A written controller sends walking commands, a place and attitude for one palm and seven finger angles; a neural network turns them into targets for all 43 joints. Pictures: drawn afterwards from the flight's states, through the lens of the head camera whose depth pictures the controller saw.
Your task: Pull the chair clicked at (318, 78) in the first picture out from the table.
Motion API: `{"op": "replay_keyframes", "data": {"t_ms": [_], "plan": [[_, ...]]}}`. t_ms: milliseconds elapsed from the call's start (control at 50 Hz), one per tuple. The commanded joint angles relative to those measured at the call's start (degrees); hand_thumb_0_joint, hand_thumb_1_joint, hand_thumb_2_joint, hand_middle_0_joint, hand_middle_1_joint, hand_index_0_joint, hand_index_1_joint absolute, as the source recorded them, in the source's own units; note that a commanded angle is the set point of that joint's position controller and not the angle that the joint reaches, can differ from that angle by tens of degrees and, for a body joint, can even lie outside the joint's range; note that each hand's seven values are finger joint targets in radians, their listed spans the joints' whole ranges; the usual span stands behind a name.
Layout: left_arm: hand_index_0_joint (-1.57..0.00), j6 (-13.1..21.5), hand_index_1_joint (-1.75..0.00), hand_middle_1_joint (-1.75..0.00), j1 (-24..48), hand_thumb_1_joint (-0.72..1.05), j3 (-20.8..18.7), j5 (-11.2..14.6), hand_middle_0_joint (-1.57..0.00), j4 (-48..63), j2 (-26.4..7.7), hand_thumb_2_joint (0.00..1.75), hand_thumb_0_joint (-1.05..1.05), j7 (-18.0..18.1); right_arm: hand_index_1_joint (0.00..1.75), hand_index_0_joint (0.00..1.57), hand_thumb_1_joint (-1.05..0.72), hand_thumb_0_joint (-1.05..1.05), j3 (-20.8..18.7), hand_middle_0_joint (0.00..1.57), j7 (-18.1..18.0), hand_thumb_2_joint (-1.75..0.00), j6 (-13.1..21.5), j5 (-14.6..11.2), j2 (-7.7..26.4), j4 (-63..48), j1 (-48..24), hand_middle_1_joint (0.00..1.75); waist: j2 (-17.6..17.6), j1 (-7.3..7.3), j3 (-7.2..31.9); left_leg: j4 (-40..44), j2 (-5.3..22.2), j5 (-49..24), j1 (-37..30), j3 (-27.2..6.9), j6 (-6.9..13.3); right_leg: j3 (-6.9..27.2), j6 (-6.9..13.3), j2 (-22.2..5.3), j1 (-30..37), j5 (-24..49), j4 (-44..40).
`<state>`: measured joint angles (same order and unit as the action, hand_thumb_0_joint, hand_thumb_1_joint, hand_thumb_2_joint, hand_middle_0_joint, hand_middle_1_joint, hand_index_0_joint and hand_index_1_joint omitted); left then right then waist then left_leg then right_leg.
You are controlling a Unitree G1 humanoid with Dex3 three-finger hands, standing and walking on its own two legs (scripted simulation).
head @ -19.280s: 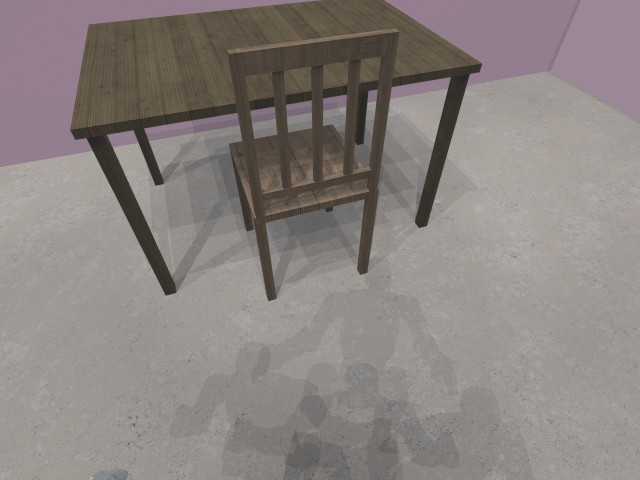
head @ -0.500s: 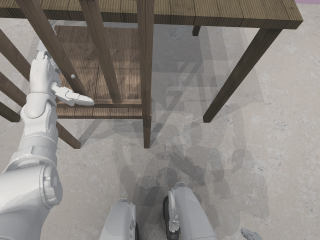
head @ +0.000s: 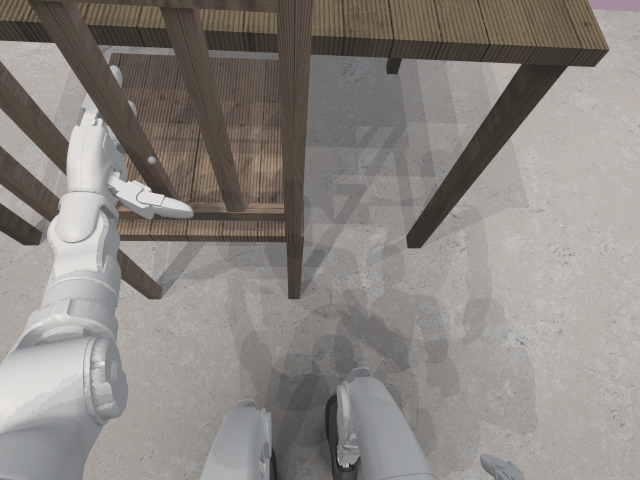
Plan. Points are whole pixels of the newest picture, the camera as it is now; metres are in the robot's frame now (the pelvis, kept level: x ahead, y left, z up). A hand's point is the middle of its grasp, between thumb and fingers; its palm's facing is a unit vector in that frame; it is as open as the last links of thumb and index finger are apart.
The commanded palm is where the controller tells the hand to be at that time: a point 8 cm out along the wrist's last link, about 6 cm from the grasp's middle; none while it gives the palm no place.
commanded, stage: hook a spindle and tug to test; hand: left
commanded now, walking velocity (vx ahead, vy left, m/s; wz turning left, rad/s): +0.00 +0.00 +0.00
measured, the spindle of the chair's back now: (131, 136) +0.52 +0.19 +0.05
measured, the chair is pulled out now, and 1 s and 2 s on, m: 0.00 0.00 0.04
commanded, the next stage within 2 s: step backward, pulling the chair out in 1.40 s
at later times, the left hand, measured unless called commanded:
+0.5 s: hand (151, 164) +0.48 +0.17 +0.04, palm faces -0.03 -1.00 -0.05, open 11.2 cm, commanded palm +0.45 +0.21 +0.03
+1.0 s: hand (151, 166) +0.48 +0.16 +0.04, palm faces -0.03 -1.00 -0.04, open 5.6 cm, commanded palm +0.44 +0.21 +0.03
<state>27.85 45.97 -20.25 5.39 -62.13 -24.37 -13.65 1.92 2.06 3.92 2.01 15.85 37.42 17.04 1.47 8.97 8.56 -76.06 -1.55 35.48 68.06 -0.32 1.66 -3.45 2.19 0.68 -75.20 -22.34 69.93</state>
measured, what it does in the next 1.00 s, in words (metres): stands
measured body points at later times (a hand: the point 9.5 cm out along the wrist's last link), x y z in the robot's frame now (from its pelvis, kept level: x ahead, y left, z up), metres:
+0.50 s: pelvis +0.00 +0.00 +0.00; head +0.15 +0.00 +0.43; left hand +0.48 +0.22 +0.05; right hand +0.05 -0.27 -0.12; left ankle +0.00 +0.10 -0.61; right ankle +0.09 -0.10 -0.61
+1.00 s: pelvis +0.00 +0.00 +0.01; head +0.15 +0.01 +0.43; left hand +0.48 +0.22 +0.05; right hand +0.06 -0.26 -0.12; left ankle +0.00 +0.10 -0.61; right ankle +0.09 -0.10 -0.61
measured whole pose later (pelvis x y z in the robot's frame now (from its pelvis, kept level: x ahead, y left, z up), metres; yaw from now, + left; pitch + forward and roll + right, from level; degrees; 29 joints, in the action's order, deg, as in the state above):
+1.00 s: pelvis +0.00 +0.00 +0.01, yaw +0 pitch +27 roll -1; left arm 27.1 40.6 -18.3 7.5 -55.8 -21.4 -12.2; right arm 1.1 2.5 3.0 1.5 15.2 37.2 16.9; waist 1.2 7.8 9.1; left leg -74.6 -1.6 35.5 65.6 -0.2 1.6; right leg -3.1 2.1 0.8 -73.0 -22.6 68.9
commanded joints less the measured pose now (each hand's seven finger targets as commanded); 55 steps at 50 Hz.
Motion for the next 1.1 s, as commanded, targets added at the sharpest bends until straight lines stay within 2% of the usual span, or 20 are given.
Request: {"op": "replay_keyframes", "data": {"t_ms": [0,40,100,140,180,260,320,380,420,560,600,680,780,820,900,920,960,1000,1020,1080], "plan": [[-0.17,3.9,-0.41,-0.41,20.7,-0.5,-1.1,1.3,-0.17,11.9,-11.8,0.3,0.0,-0.5,0.3,0.2,-0.9,0.0,-3.8,0.2,-0.9,-0.9,0.9,-0.5,9.7,-3.0,9.2,0.3,2.8,0.55,30.5,10.5,-0.6,-19.8,-7.9,-2.2,-1.2,3.4,-0.8,0.9,29.7,12.9,-6.1],[-0.2,3.8,-0.52,-0.52,21.7,-0.5,0.5,1.2,-0.2,12.5,-10.2,0.3,0.0,-0.6,0.3,0.2,-0.9,0.0,-3.9,0.2,-0.9,-0.9,0.9,-0.6,9.5,-2.9,8.9,0.3,5.2,0.47,30.7,10.6,-0.6,-19.7,-8.9,-2.1,-1.5,3.4,-0.8,0.7,28.5,12.4,-6.1],[-0.25,3.8,-0.68,-0.68,22.5,-0.5,-1.0,1.3,-0.25,12.5,-11.9,0.3,0.0,-0.2,0.3,0.2,-0.9,0.0,-3.9,0.2,-1.0,-0.9,1.0,-0.5,9.7,-2.6,9.1,0.3,3.3,0.65,30.3,10.4,-0.7,-19.1,-7.8,-2.1,-1.2,3.5,-0.8,0.8,29.4,12.2,-6.2],[-0.29,4.4,-0.79,-0.79,21.8,-0.5,-1.1,1.1,-0.29,14.6,-12.0,0.3,0.0,0.0,0.3,0.2,-0.9,0.0,-4.1,0.2,-1.0,-0.9,1.2,-0.4,9.5,-2.7,9.1,0.3,5.9,-0.38,32.9,10.6,-0.8,-21.0,-10.0,-2.1,-1.7,3.4,-0.6,0.7,29.9,13.6,-5.8],[-0.32,4.3,-0.9,-0.9,19.9,-0.5,-0.3,1.4,-0.32,14.7,-10.2,0.3,0.0,0.1,0.3,0.2,-0.9,0.0,-4.3,0.2,-0.8,-0.9,1.1,-0.4,9.3,-2.6,9.0,0.3,4.7,-0.17,32.9,10.5,-0.6,-23.0,-11.0,-2.2,-1.9,3.1,-0.7,0.8,29.9,15.0,-5.9],[-0.39,3.5,-1.12,-1.12,19.7,-0.28,-0.3,1.2,-0.39,12.9,-10.2,0.4,0.0,0.3,0.3,0.2,-0.9,0.0,-4.0,0.2,-0.9,-0.9,0.8,-0.6,9.3,-2.6,8.6,0.3,2.6,0.25,29.0,11.1,-0.6,-18.5,-7.4,-1.9,-1.3,3.5,-0.9,0.7,30.0,11.9,-6.7],[-0.45,4.4,-1.29,-1.29,21.1,-0.11,-0.7,0.9,-0.45,15.0,-11.3,0.47,0.0,0.6,0.3,0.2,-0.9,0.0,-4.0,0.2,-0.9,-0.9,1.1,-0.4,9.2,-2.8,8.5,0.3,4.9,-0.25,30.7,11.3,-0.8,-18.0,-8.3,-1.7,-1.4,3.9,-0.7,0.7,30.5,11.3,-6.8],[-0.5,4.5,-1.45,-1.45,19.2,0.06,0.5,1.2,-0.5,14.5,-9.3,0.54,0.0,0.2,0.3,0.2,-0.9,0.0,-4.1,0.2,-0.7,-0.9,1.2,-0.5,9.2,-2.9,8.2,0.3,3.4,-0.24,30.0,11.4,-0.8,-17.8,-8.0,-1.8,-1.3,3.8,-0.7,0.7,30.5,11.2,-6.9],[-0.5,4.7,-1.45,-1.45,19.1,0.17,1.1,1.3,-0.5,14.8,-9.0,0.59,0.0,0.1,0.3,0.2,-0.9,0.0,-4.1,0.2,-0.8,-0.9,1.3,-0.6,9.2,-2.9,8.2,0.3,4.7,-0.34,30.1,11.7,-0.7,-19.0,-9.6,-2.1,-1.7,3.3,-0.5,0.7,29.5,11.7,-6.5],[-0.5,4.8,-1.45,-1.45,17.2,0.56,1.0,1.7,-0.5,15.8,-8.6,0.76,0.0,-0.1,0.3,0.2,-0.9,0.0,-4.4,0.2,-0.6,-0.9,1.3,-0.6,9.4,-2.6,8.4,0.3,3.5,-0.6,30.5,11.8,-0.5,-20.1,-10.3,-2.2,-1.8,3.2,-0.6,0.8,30.1,12.6,-6.8],[-0.5,4.7,-1.45,-1.45,17.5,0.68,2.6,2.0,-0.5,16.0,-6.8,0.8,0.0,-0.2,0.3,0.2,-0.9,0.0,-4.4,0.2,-0.6,-0.9,1.3,-0.7,9.2,-2.9,8.2,0.3,3.8,0.05,29.7,11.8,-0.5,-20.0,-10.5,-2.2,-1.9,3.0,-0.6,0.9,29.2,12.3,-6.7],[-0.5,4.6,-1.45,-1.45,18.1,0.9,1.7,1.1,-0.5,14.6,-8.2,0.9,0.0,0.0,0.3,0.2,-0.9,0.0,-4.3,0.2,-0.7,-0.9,1.0,-0.6,9.3,-2.4,8.3,0.3,4.8,-0.27,28.9,11.8,-0.6,-19.0,-9.5,-2.2,-1.9,3.2,-0.6,0.7,28.9,11.4,-6.8],[-0.5,4.2,-1.45,-1.45,16.0,0.9,1.5,1.1,-0.5,14.5,-7.9,0.9,0.0,-0.2,0.3,0.2,-0.9,0.0,-4.5,0.2,-0.7,-0.9,0.6,-0.6,9.2,-2.6,8.4,0.3,4.0,-0.46,29.7,11.4,-0.5,-21.2,-10.1,-2.0,-2.0,3.1,-0.6,0.6,29.5,13.5,-6.5],[-0.5,4.2,-1.45,-1.45,14.2,0.9,0.6,1.4,-0.5,16.5,-8.7,0.9,0.0,-0.2,0.3,0.2,-0.9,0.0,-4.6,0.2,-0.6,-0.9,0.6,-0.6,9.2,-3.1,8.4,0.3,5.3,-1.53,31.6,11.7,-0.4,-23.9,-11.8,-2.3,-2.5,2.8,-0.4,0.6,30.2,14.9,-6.0],[-0.5,3.5,-1.45,-1.45,12.7,0.9,3.5,1.4,-0.5,17.8,-5.4,0.9,0.0,-0.2,0.3,0.2,-0.9,0.0,-4.5,0.2,-0.4,-0.9,0.3,-0.9,8.7,-3.9,7.7,0.3,4.7,-0.96,29.6,12.1,-0.4,-22.9,-11.7,-2.1,-2.4,2.7,-0.4,0.8,29.6,14.2,-6.6],[-0.5,3.3,-1.45,-1.45,10.4,0.9,2.0,1.3,-0.5,17.1,-6.8,0.9,0.0,0.0,0.3,0.2,-0.9,0.0,-4.7,0.2,-0.4,-0.9,0.2,-1.0,9.0,-3.7,7.6,0.3,4.1,-1.75,29.2,12.1,-0.2,-22.7,-11.4,-2.2,-2.5,2.8,-0.4,0.7,29.6,13.9,-6.5],[-0.5,3.3,-1.45,-1.45,10.8,0.9,2.1,1.2,-0.5,18.8,-6.9,0.9,0.0,0.3,0.3,0.2,-0.9,0.0,-4.7,0.2,-0.4,-0.9,0.1,-0.9,8.9,-3.9,7.3,0.3,3.5,-1.59,29.6,12.2,-0.2,-22.6,-11.1,-2.2,-2.4,2.8,-0.5,0.7,30.0,14.0,-6.3],[-0.5,3.3,-1.45,-1.45,9.2,0.9,3.8,1.5,-0.5,20.8,-4.7,0.9,0.0,0.3,0.3,0.2,-0.9,0.0,-4.8,0.2,-0.2,-0.9,0.4,-1.0,8.6,-4.6,7.2,0.3,5.2,-1.7,30.7,12.3,-0.1,-24.5,-13.4,-2.2,-2.8,2.6,-0.4,0.9,29.6,14.8,-6.3],[-0.5,2.9,-1.45,-1.45,7.8,0.9,4.1,1.6,-0.5,19.9,-4.1,0.9,0.0,0.4,0.3,0.2,-0.9,0.0,-4.8,0.2,-0.2,-0.9,0.3,-1.1,8.5,-4.2,7.1,0.3,3.5,-1.59,29.4,12.4,0.0,-24.3,-12.7,-2.3,-2.9,2.4,-0.6,0.8,29.6,14.7,-6.5],[-0.5,2.7,-1.45,-1.45,5.9,0.9,1.7,1.6,-0.5,21.0,-6.8,0.9,0.0,0.6,0.3,0.2,-0.9,0.0,-4.7,0.2,-0.3,-0.9,0.2,-1.1,8.5,-4.5,6.9,0.3,2.0,-2.41,29.3,12.4,-0.4,-22.3,-9.3,-1.5,-2.0,3.5,-0.6,0.6,33.4,15.7,-6.8]]}}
